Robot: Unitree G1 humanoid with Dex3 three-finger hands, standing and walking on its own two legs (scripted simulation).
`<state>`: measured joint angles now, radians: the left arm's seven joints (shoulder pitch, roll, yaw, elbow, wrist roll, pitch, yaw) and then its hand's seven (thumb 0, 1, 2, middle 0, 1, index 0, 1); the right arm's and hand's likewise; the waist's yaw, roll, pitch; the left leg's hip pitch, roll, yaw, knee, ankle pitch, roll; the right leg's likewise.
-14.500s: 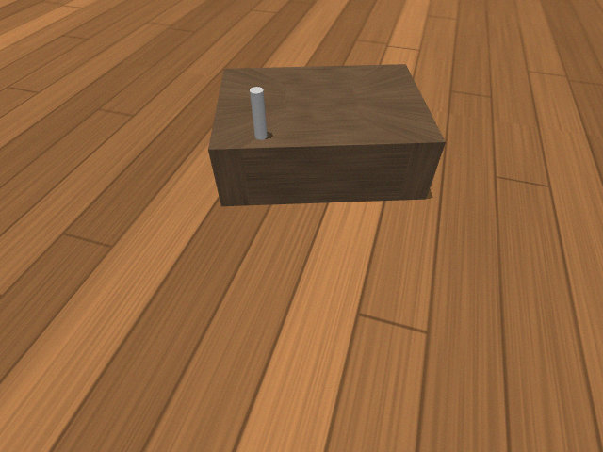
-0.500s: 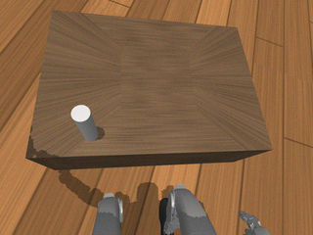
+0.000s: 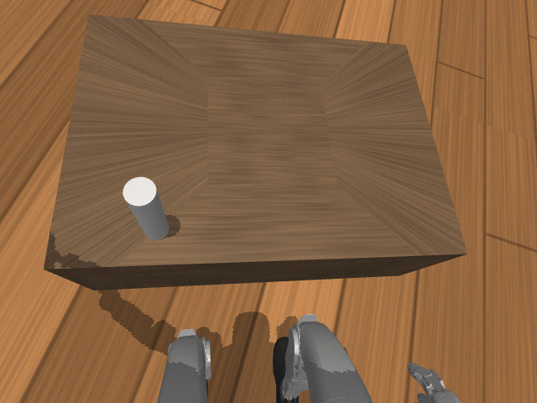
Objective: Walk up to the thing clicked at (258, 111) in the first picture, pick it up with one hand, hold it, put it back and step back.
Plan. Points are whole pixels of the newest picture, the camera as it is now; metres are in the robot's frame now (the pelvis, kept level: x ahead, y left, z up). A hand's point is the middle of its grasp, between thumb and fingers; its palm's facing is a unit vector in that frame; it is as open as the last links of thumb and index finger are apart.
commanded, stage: go down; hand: left
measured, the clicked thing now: (149, 213) +0.45 +0.18 -0.22
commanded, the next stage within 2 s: approach in 0.22 s
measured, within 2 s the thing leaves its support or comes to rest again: neither
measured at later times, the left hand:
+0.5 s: hand out of the picture +0.43 +0.39 +0.06, palm faces +0.14 -0.99 +0.03, open 17.5 cm
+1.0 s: hand (90, 198) +0.46 +0.27 -0.16, palm faces +0.02 -1.00 +0.06, open 17.7 cm
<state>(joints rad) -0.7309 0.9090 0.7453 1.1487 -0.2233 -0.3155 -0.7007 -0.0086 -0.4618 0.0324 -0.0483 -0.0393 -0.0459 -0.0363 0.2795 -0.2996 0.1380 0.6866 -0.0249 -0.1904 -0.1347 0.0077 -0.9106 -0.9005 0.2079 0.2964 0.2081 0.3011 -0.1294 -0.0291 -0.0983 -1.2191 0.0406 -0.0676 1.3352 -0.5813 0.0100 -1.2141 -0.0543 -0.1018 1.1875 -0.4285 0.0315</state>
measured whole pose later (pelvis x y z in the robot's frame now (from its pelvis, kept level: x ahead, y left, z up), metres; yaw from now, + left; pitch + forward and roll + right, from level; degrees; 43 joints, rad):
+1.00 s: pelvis -0.04 -0.01 -0.16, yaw -1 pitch +36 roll -6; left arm -0.88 0.70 0.62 1.20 -0.17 -0.52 -0.58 -0.01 -0.58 0.06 -0.02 -0.08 -0.02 -0.07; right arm 0.19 -0.29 0.12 0.67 -0.09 -0.17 -0.02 0.01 -0.90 -0.90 0.20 0.30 0.21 0.30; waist -0.19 -0.02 -0.14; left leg -1.82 0.01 -0.08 1.92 -0.72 0.00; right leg -1.84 -0.09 -0.07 1.79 -0.57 0.02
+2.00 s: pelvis -0.05 -0.01 -0.20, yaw +0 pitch +36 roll -4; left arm -0.86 0.38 0.39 1.03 -0.06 -0.56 -0.12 -0.01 -0.60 0.03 -0.13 -0.08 -0.14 -0.08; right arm 0.17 -0.27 0.03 0.67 -0.06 -0.04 0.06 0.01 -0.93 -0.90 0.20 0.30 0.20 0.30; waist -0.15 0.02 -0.15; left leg -1.95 -0.01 -0.06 2.06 -0.73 0.00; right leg -1.99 -0.10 -0.03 1.95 -0.57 0.02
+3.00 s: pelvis -0.06 -0.01 -0.23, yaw +0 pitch +35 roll -5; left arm -0.96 0.43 0.39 1.15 -0.02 -0.60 -0.09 0.01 0.03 0.94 -0.95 -0.99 -0.83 -0.94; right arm 0.18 -0.28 0.05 0.67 -0.08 0.00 0.07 0.00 -0.90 -0.89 0.20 0.29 0.20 0.30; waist -0.18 0.00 -0.13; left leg -2.04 -0.02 -0.06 2.14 -0.71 0.01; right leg -2.07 -0.11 -0.02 2.02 -0.55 0.03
